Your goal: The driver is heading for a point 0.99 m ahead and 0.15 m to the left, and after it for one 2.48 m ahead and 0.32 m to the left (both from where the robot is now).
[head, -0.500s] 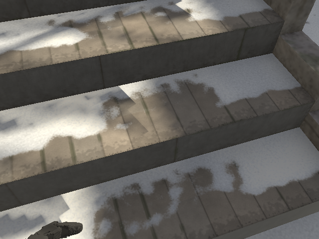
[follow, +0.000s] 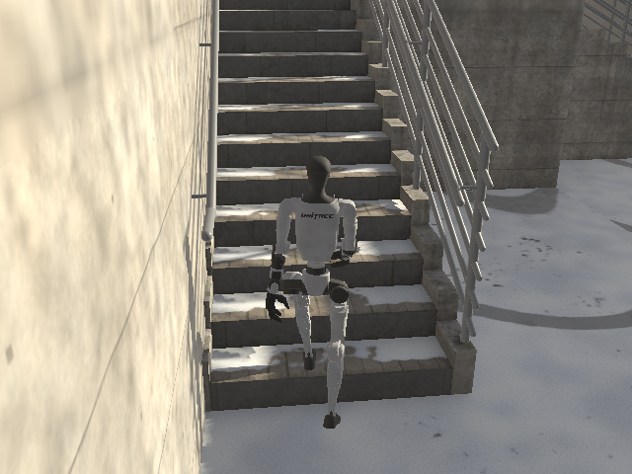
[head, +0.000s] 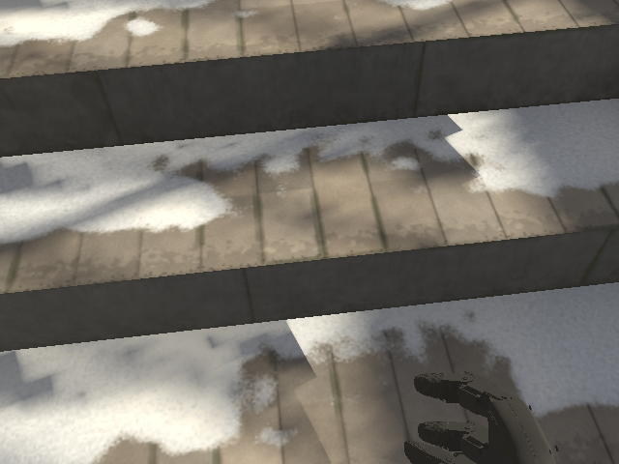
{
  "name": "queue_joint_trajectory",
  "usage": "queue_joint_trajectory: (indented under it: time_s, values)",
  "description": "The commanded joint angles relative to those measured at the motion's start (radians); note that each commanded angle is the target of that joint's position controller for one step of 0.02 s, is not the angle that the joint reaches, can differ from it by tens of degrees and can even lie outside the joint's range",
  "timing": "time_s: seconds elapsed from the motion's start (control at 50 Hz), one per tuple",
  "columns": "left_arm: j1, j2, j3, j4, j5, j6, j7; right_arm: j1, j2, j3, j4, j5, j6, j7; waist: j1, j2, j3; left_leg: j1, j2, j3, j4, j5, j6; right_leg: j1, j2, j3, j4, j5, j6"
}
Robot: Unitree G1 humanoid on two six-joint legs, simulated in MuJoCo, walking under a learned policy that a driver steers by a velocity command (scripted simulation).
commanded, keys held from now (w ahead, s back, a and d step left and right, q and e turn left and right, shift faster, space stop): w+q+shift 0.54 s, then w+e+shift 0.42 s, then e+shift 0.04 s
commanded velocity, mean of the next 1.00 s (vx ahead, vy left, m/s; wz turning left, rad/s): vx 0.87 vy -0.19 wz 0.40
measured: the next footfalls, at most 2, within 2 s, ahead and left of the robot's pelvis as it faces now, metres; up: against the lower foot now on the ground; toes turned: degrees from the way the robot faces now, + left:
right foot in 0.36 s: +0.53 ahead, -0.10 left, +0.34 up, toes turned +17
left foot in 0.68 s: +0.64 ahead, +0.20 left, +0.51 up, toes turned +23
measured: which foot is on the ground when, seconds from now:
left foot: down 0.00-0.34, up 0.36-0.66, down 0.68-1.00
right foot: down 0.00-0.00, up 0.02-0.34, down 0.36-0.70, up 0.72-1.00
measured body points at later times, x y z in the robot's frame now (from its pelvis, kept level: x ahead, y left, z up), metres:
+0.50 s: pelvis +0.43 +0.00 +0.26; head +0.44 +0.01 +0.71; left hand +0.44 +0.28 +0.14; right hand +0.68 -0.18 +0.17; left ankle +0.30 +0.06 -0.22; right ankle +0.49 -0.11 -0.42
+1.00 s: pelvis +0.79 +0.12 +0.47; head +0.82 +0.12 +0.92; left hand +0.99 +0.44 +0.48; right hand +0.83 -0.19 +0.35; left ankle +0.60 +0.18 -0.25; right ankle +0.86 +0.02 -0.04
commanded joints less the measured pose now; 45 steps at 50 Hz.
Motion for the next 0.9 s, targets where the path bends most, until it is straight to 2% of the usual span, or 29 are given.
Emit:
queue_joint_trajectory:
  time_s: [0.02,0.04,0.06,0.1,0.18,0.26,0.3,0.32,0.34,0.36,0.38,0.4,0.42,0.46,0.52,0.54,0.56,0.6,0.64,0.66,0.68,0.7,0.72,0.74,0.76,0.78,0.82,0.84,0.9]
  values:
    - [-0.175,0.297,0.1,-0.213,0.064,-0.02,-0.031,0.417,-0.322,-0.137,0.131,-0.026,-0.036,0.021,-0.2,-0.001,-0.215,0.794,-0.061,-0.421,-0.601,0.049,0.116,-0.4,-0.026,0.134,1.101,0.637,-0.035]
    - [-0.149,0.211,0.087,-0.332,0.117,-0.049,-0.067,0.345,-0.428,-0.186,0.15,-0.031,-0.011,-0.014,-0.073,0.338,-0.294,0.986,0.201,-1.151,-0.95,0.306,0.271,-0.814,0.173,0.244,1.57,0.084,0.017]
    - [-0.186,0.16,0.062,-0.386,0.154,-0.072,-0.084,0.342,-0.342,-0.181,0.17,-0.004,-0.011,-0.025,-0.049,0.098,-0.254,0.937,0.194,-1.222,-1.027,0.012,0.251,-0.927,0.123,0.311,1.74,0.118,-0.035]
    - [-0.357,0.02,0.017,-0.478,0.154,-0.062,-0.078,0.405,-0.187,-0.151,0.281,-0.039,-0.024,-0.026,0.006,-0.07,0.013,0.705,0.151,-1.007,-1.006,0.001,0.224,-1.108,0.1,0.314,1.838,0.012,-0.073]
    - [-0.526,-0.036,-0.027,-0.615,0.141,0.001,-0.013,0.414,-0.245,-0.159,0.313,-0.028,-0.081,0.003,0.046,-0.11,0.194,0.559,0.114,-0.654,-1.026,0.312,0.119,-1.368,0.039,0.253,1.866,-0.398,-0.067]
    - [-0.823,-0.069,-0.07,-0.801,0.153,0.01,0.003,0.587,-0.261,-0.152,0.364,-0.032,-0.098,-0.005,-0.007,-0.014,0.146,0.471,0.072,-0.525,-1.192,0.335,0.072,-1.296,-0.033,0.2,1.509,-0.555,-0.067]
    - [-0.667,-0.038,-0.062,-0.751,0.076,0.023,-0.004,0.511,-0.29,-0.166,0.272,0.039,-0.085,-0.04,0.054,-0.103,-0.085,0.129,0.053,-0.448,-1.313,1.048,0.112,-0.297,0.072,-0.022,0.973,-0.302,-0.007]
    - [-0.459,0.01,-0.027,-0.707,0.047,0.025,0.014,0.495,-0.362,-0.192,0.245,0.027,-0.106,-0.036,0.15,0.008,-0.238,0.17,0.078,-0.473,-1.097,1.543,0.112,-0.008,0.105,0.024,0.983,-0.27,0.004]
    - [-0.195,0.147,0.042,-0.647,0.059,0.046,0.035,0.341,-0.517,-0.252,0.183,0.01,-0.137,-0.012,0.333,0.075,-0.441,0.338,0.134,-0.517,-0.77,1.875,0.076,0.114,0.059,0.167,0.848,-0.341,-0.035]
    - [0.068,0.238,0.105,-0.541,0.083,0.049,0.026,0.211,-0.499,-0.271,0.144,0.002,-0.167,0.02,0.463,0.047,-0.576,0.456,0.085,-0.492,-0.371,1.849,0.034,0.163,0.048,0.21,0.654,-0.471,-0.057]
    - [0.05,0.312,0.127,-0.464,0.081,0.035,0.025,0.122,-0.283,-0.227,0.103,-0.051,-0.197,0.058,0.38,-0.315,-0.48,0.301,-0.112,-0.395,0.103,0.483,-0.019,0.146,-0.126,0.541,0.342,-0.468,-0.126]
    - [-0.133,0.319,0.139,-0.496,0.106,0.036,0.035,0.246,-0.172,-0.197,0.008,-0.052,-0.203,0.068,0.184,-0.383,-0.442,0.038,-0.089,-0.449,0.454,0.323,-0.044,0.072,-0.367,1.099,0.02,-0.453,-0.222]
    - [-0.274,0.201,0.123,-0.483,0.098,0.03,0.021,0.232,-0.146,-0.18,-0.018,-0.067,-0.18,0.055,0.091,-0.235,-0.309,-0.025,-0.004,-0.35,0.583,0.383,-0.03,-0.033,-0.38,1.094,0.03,-0.634,-0.237]
    - [-0.294,0.022,0.085,-0.354,0.083,-0.009,-0.002,0.226,-0.086,-0.153,-0.043,-0.094,-0.104,0.048,-0.002,0.056,-0.042,-0.078,0.078,-0.304,0.698,0.384,-0.01,-0.304,-0.337,0.794,0.035,-0.611,-0.155]
    - [-0.174,-0.016,0.077,-0.179,0.102,-0.038,-0.035,0.13,-0.002,-0.113,-0.12,-0.044,-0.018,0.008,-0.027,0.003,0.114,-0.28,0.084,-0.316,0.88,0.153,0.006,-0.342,-0.287,0.392,-0.011,-0.194,-0.066]
    - [-0.342,0.041,0.065,-0.294,0.034,-0.019,-0.043,0.199,-0.135,-0.146,-0.11,-0.072,0.021,-0.015,-0.06,-0.127,0.202,-0.214,0.052,-0.239,0.601,-0.129,-0.048,-0.429,-0.204,0.196,-0.081,0.106,-0.117]
    - [-0.378,0.064,0.066,-0.304,0.062,-0.028,-0.037,0.112,-0.183,-0.163,-0.148,-0.074,0.042,-0.027,-0.065,-0.109,0.229,-0.044,0.024,-0.167,0.46,-0.159,-0.079,-0.583,-0.16,0.076,-0.179,0.211,-0.116]
    - [-0.382,0.16,0.085,-0.348,0.094,-0.033,-0.041,0.123,-0.249,-0.196,-0.154,-0.057,0.075,-0.072,-0.079,-0.176,0.165,0.128,-0.005,-0.072,0.402,-0.199,-0.104,-0.569,-0.163,0.015,-0.232,0.358,-0.191]
    - [-0.244,0.228,0.11,-0.332,0.08,-0.019,-0.057,0.067,-0.194,-0.171,-0.197,-0.058,0.061,-0.078,-0.048,-0.095,0.105,0.081,0.065,-0.093,0.197,-0.275,-0.064,-0.294,-0.156,0.004,-0.286,0.336,-0.207]
    - [-0.271,0.235,0.106,-0.361,0.07,-0.003,-0.058,0.217,-0.237,-0.168,-0.112,-0.019,0.054,-0.058,-0.1,0.022,-0.034,0.584,-0.009,0.026,-0.234,-0.143,-0.083,-0.424,-0.08,-0.045,-0.184,0.591,-0.23]
    - [-0.152,0.289,0.107,-0.328,0.039,-0.011,-0.06,0.391,-0.192,-0.182,-0.073,0.05,0.044,-0.066,-0.17,0.025,-0.224,1.057,-0.046,0.001,-0.402,-0.037,-0.127,-0.48,-0.112,0.043,-0.028,0.763,-0.224]
    - [-0.132,0.341,0.119,-0.293,0.018,-0.021,-0.058,0.572,-0.196,-0.2,-0.035,0.031,0.046,-0.056,-0.279,0.019,-0.345,1.274,-0.05,-0.012,-0.482,0.046,-0.158,-0.512,-0.147,0.108,0.196,0.777,-0.217]
    - [-0.176,0.314,0.119,-0.435,-0.001,-0.024,-0.106,0.683,-0.429,-0.269,-0.065,-0.063,0.042,-0.088,-0.353,0.353,-0.568,1.377,0.413,-0.949,-0.734,-0.08,0.077,-0.686,0.031,0.249,0.799,0.134,-0.114]
    - [-0.263,0.313,0.134,-0.449,0.076,-0.038,-0.12,0.613,-0.376,-0.257,-0.065,-0.064,0.066,-0.104,-0.303,0.167,-0.558,1.171,0.389,-1.187,-0.934,-0.27,0.057,-0.579,0.139,0.42,1.199,-0.086,-0.037]
    - [-0.376,0.206,0.118,-0.546,0.101,-0.028,-0.103,0.473,-0.392,-0.233,-0.075,-0.056,0.028,-0.116,-0.21,0.135,-0.255,0.921,0.326,-1.0,-0.923,-0.107,0.022,-0.717,0.161,0.48,1.41,-0.094,0.02]
    - [-0.527,0.144,0.109,-0.605,0.104,-0.01,-0.096,0.519,-0.369,-0.226,0.018,-0.047,0.003,-0.122,-0.205,-0.03,-0.018,0.789,0.237,-0.772,-0.826,0.28,-0.023,-0.812,0.131,0.413,1.428,-0.129,0.028]
    - [-0.474,0.177,0.11,-0.665,0.151,0.055,-0.08,0.497,-0.323,-0.218,0.099,-0.099,-0.039,-0.154,-0.115,-0.014,0.004,0.992,0.243,-0.668,-0.654,0.455,0.006,-1.128,0.174,0.465,1.749,-0.304,0.058]
    - [-0.468,0.157,0.1,-0.664,0.149,0.074,-0.077,0.468,-0.283,-0.202,0.101,-0.098,-0.067,-0.154,-0.06,0.054,-0.036,0.999,0.276,-0.708,-0.715,0.329,0.005,-1.187,0.159,0.524,1.814,-0.311,0.03]
    - [-0.39,0.147,0.07,-0.638,0.085,0.121,-0.085,0.294,-0.24,-0.18,0.102,-0.092,-0.108,-0.093,0.095,-0.075,0.015,0.752,0.264,-0.468,-0.879,0.237,-0.08,-1.025,0.041,0.465,1.461,-0.301,-0.006]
